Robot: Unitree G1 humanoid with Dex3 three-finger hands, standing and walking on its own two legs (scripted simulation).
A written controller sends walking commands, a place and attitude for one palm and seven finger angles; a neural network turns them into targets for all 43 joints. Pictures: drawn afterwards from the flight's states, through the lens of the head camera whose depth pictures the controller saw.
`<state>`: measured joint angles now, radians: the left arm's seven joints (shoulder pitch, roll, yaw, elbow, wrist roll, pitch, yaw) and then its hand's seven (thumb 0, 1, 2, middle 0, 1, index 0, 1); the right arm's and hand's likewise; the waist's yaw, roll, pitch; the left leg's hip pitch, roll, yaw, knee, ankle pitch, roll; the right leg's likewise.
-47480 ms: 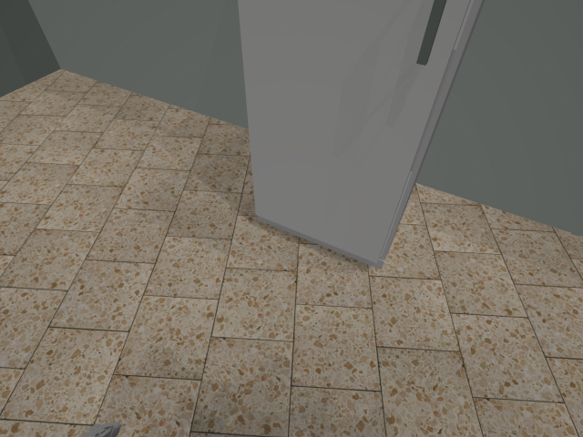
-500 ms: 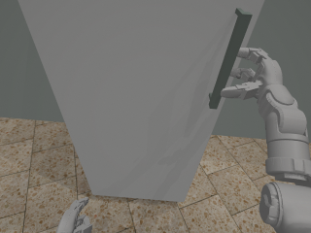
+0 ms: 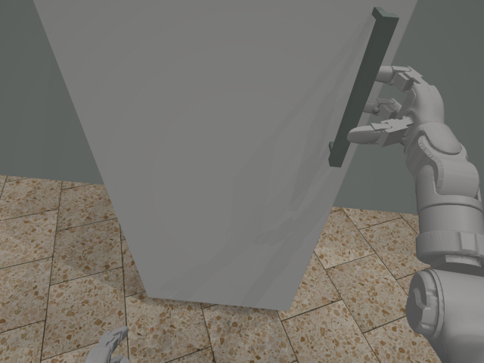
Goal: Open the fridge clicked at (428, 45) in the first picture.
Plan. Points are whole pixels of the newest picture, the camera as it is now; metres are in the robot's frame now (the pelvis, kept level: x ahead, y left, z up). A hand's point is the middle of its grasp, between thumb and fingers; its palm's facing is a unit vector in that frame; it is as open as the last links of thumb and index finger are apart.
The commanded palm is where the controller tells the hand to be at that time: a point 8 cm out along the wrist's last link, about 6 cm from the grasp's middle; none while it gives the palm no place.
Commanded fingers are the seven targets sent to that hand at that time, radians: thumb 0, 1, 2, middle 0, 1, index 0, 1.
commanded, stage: slide the fingers in behind the handle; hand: right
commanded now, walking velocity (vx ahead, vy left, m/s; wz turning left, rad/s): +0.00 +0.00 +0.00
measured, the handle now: (353, 96) +0.47 -0.13 +0.25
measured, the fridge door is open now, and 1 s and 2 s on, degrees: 0 0 0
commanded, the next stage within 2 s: grip the handle and tug to test in 1.64 s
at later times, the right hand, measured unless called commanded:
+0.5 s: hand (361, 114) +0.43 -0.13 +0.25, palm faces +0.02 +1.00 -0.01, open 14.0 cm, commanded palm +0.40 -0.18 +0.25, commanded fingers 0.00 0.50 -0.30 0.30 1.20 0.30 1.20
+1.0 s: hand (358, 115) +0.41 -0.12 +0.26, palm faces +0.02 +1.00 +0.01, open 14.2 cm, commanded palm +0.39 -0.17 +0.25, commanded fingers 0.00 0.50 -0.30 0.30 1.20 0.30 1.20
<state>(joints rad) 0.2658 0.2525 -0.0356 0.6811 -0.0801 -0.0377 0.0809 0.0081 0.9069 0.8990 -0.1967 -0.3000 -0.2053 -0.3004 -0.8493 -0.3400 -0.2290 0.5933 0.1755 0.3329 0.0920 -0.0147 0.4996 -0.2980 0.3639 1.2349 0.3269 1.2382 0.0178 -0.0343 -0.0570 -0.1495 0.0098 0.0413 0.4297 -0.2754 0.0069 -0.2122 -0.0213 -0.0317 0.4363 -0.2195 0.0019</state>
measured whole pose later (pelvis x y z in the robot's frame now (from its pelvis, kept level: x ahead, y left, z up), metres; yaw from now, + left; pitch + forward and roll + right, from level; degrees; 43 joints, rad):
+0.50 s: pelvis +0.00 +0.00 +0.00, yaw +0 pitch -1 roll +0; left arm 0.23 0.24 -0.05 0.67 -0.07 -0.03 0.07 0.01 0.91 0.90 -0.20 -0.30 -0.21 -0.30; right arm -0.81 -0.27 -0.18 0.48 0.17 0.38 0.03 -0.02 0.50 -0.30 0.31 1.22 0.30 1.21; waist 0.00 -0.03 -0.05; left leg -0.13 0.01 0.04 0.42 -0.28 0.00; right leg -0.20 -0.02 -0.03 0.43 -0.22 0.00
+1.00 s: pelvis +0.01 +0.01 +0.00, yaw +0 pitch -2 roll +0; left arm 0.19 0.24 -0.05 0.66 -0.07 0.02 0.07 0.01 0.91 0.90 -0.20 -0.30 -0.20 -0.30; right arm -0.73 -0.24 -0.18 0.34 0.19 0.46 0.02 -0.01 0.50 -0.30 0.30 1.20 0.26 1.18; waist -0.01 -0.03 -0.06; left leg -0.10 0.00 0.04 0.41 -0.28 0.01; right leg -0.16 -0.02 -0.03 0.41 -0.22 0.01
